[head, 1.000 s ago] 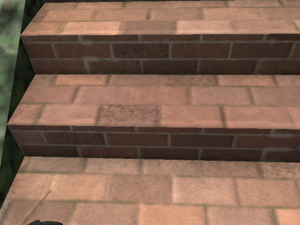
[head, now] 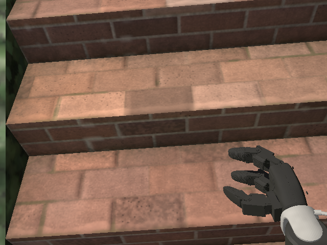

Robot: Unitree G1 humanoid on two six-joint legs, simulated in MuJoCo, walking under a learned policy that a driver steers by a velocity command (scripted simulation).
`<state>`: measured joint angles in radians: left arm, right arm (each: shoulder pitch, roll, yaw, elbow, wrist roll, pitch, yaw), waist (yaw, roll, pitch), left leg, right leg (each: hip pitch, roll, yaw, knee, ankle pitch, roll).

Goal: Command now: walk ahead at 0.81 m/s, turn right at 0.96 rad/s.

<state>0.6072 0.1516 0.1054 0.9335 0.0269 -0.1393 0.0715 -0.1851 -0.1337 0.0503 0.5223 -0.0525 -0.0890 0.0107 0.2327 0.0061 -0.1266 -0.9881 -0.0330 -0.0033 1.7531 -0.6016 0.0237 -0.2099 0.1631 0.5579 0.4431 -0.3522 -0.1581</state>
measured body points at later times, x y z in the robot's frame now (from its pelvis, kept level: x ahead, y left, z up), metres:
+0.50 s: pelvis +0.28 +0.13 +0.12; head +0.33 +0.18 +0.56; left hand +0.20 +0.35 -0.04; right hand +0.59 -0.14 +0.19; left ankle +0.31 +0.29 -0.30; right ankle +0.20 +0.02 -0.56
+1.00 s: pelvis +0.42 +0.20 +0.35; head +0.44 +0.21 +0.80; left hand +0.71 +0.28 +0.25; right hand +0.31 -0.05 +0.22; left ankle +0.45 +0.31 -0.38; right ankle +0.48 +0.02 -0.33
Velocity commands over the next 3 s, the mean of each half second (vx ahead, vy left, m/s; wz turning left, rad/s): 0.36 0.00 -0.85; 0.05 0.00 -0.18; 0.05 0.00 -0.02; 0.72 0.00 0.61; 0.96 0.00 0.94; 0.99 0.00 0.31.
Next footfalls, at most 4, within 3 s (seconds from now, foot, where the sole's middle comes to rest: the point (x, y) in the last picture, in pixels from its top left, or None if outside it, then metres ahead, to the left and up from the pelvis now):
0.30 right None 0.23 0.02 -0.60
0.56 left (128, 192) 0.48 0.29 -0.42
1.06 right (214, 202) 0.50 0.02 -0.42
2.12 left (202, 80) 0.84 0.11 -0.24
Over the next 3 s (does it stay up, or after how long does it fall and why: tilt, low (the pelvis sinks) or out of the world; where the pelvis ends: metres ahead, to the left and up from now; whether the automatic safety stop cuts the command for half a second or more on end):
stays up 1.38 0.29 0.84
